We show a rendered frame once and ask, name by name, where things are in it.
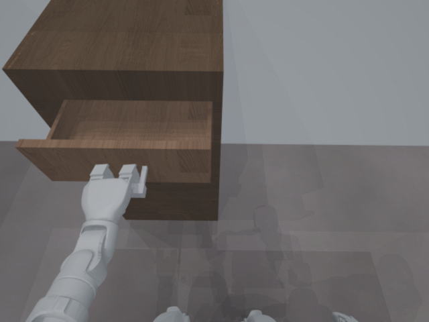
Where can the robot right shin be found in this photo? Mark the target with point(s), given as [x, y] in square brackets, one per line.
[255, 312]

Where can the robot left shin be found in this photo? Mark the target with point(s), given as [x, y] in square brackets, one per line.
[173, 309]

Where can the cabinet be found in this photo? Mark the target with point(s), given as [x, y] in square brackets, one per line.
[131, 50]

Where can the robot shin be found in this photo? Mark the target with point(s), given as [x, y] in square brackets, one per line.
[173, 309]
[255, 312]

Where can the handle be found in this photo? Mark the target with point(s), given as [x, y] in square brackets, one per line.
[139, 190]

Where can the robot left forearm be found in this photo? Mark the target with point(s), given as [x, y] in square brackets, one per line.
[73, 290]

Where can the drawer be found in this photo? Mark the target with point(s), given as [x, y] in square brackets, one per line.
[172, 138]

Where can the robot left hand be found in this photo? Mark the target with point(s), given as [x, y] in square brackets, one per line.
[107, 197]

